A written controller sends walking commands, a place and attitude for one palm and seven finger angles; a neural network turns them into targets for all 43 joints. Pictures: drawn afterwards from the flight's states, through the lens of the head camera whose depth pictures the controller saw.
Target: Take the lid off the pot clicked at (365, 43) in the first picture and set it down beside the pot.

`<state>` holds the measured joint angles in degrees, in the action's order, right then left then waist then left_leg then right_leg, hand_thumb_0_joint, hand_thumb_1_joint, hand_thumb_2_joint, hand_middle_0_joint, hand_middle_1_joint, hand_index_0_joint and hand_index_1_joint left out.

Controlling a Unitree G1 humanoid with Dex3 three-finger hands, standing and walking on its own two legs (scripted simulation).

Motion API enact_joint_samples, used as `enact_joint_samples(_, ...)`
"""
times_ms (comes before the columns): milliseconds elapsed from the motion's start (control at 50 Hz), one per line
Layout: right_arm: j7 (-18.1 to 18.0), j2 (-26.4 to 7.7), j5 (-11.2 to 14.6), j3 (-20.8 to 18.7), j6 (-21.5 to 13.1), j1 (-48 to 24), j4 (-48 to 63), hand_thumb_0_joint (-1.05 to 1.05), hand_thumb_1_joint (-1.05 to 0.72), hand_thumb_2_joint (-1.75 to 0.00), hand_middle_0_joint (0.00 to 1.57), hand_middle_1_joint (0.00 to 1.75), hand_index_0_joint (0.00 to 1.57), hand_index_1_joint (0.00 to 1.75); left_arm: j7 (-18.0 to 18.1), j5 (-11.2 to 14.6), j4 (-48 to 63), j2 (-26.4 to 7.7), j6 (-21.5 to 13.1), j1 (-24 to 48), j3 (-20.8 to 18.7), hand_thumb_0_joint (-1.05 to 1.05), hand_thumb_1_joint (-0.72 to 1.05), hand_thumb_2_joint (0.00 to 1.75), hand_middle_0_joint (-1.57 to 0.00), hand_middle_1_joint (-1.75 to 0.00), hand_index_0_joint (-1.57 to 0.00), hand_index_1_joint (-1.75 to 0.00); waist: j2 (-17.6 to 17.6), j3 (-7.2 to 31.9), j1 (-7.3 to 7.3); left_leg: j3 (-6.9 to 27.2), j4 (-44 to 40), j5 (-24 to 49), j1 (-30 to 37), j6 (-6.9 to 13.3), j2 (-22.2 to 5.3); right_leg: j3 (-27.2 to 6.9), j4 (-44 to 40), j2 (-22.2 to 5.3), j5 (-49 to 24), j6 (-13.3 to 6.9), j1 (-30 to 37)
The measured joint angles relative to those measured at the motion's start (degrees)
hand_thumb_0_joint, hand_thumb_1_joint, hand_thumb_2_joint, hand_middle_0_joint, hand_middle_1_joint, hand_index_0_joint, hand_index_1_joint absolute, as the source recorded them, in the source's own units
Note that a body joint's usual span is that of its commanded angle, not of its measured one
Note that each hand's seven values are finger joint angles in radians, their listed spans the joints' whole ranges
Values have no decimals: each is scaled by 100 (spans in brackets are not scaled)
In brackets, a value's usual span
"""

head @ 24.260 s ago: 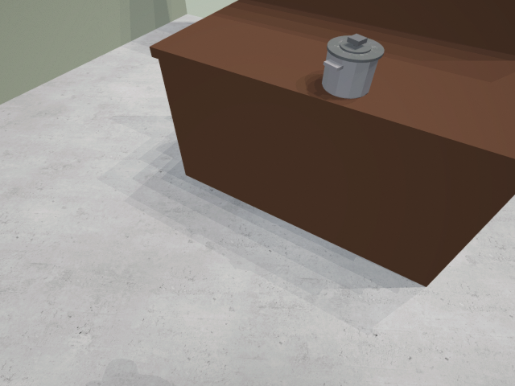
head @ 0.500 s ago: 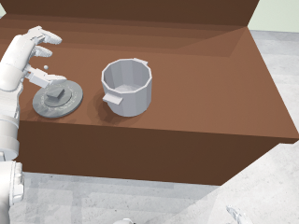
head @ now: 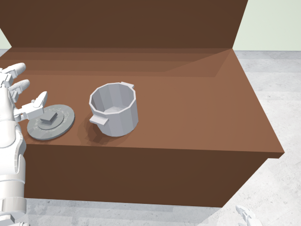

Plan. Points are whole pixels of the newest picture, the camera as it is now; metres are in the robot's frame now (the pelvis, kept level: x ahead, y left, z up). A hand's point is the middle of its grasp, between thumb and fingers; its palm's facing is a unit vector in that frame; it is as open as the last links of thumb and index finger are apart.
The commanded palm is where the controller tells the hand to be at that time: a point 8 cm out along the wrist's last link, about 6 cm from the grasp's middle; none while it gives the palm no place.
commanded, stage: draw the hand back to the body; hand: left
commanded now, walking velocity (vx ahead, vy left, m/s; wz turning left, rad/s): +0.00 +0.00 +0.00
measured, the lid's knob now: (48, 116) +0.46 +0.40 -0.01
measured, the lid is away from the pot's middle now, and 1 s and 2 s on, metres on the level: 0.25 0.25 0.25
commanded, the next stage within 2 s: step back with the hand held close in 1.16 s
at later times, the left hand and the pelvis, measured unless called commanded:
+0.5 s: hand (27, 132) +0.27 +0.28 +0.17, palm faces +0.48 -0.83 -0.28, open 7.5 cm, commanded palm +0.20 +0.31 +0.18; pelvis +0.00 +0.00 +0.00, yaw +0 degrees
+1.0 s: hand (16, 173) +0.18 +0.27 +0.15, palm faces +0.39 -0.85 -0.36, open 7.4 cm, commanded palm +0.12 +0.30 +0.17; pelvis -0.01 +0.02 +0.00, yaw +0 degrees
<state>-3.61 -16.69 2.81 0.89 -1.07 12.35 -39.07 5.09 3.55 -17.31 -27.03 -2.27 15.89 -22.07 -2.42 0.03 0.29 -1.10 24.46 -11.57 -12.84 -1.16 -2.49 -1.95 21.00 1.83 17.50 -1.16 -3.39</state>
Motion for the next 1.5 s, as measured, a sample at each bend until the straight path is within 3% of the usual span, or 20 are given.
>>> enact_joint_samples(480,-17,296,-108,21,-261,-460,113,1,-91,-90,20,30,20,30,-43,220,1936,583,-159,-1857,97,2,84,89,-21,-33,-22,-33,-44,-100,254,13,-246,104,370,-25,27,25,-191,-26,-65,-21,353)
enact_joint_samples(1040,4,474,-286,53,-424,-340,206,1,-90,-90,20,30,20,30,-82,154,4226,776,-257,-4421,538,2,89,90,-21,-30,-21,-30,2,-108,313,-22,-202,128,478,132,159,15,-363,-167,-198,152,568)
enact_joint_samples(1160,-35,480,-292,63,-459,-343,167,1,-90,-90,20,30,20,30,-40,121,4282,781,-245,-4473,566,2,89,90,-21,-30,-21,-31,-12,-129,369,24,-154,140,465,149,175,64,-356,-175,-211,168,592)
enact_joint_samples(1300,-40,499,-297,92,-459,-338,227,1,-90,-90,20,30,20,30,-38,92,4318,792,-233,-4430,559,2,89,90,-21,-30,-21,-30,-8,-132,371,40,-99,147,408,160,160,78,-355,-158,-239,176,565)
enact_joint_samples(1400,58,428,-272,47,-210,-340,464,1,-90,-90,20,30,20,30,-89,32,4508,641,-599,-4593,204,2,89,90,-21,-30,-21,-30,-49,-50,229,45,254,18,-41,199,91,67,-225,-91,-243,224,212)
enact_joint_samples(1500,55,338,-201,-94,14,-257,704,1,-90,-90,20,30,20,30,-157,12,4656,631,-611,-4919,313,2,89,90,-21,-30,-21,-30,32,-116,111,-61,341,22,-276,300,179,-20,44,-196,-171,333,-130)
